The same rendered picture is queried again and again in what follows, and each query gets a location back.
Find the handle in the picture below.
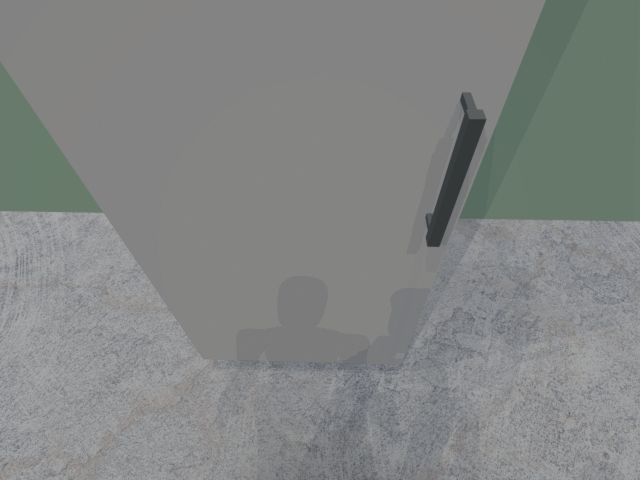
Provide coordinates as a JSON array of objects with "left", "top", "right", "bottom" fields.
[{"left": 426, "top": 92, "right": 487, "bottom": 247}]

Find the fridge door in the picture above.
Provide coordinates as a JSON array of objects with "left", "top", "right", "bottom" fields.
[{"left": 0, "top": 0, "right": 546, "bottom": 365}]

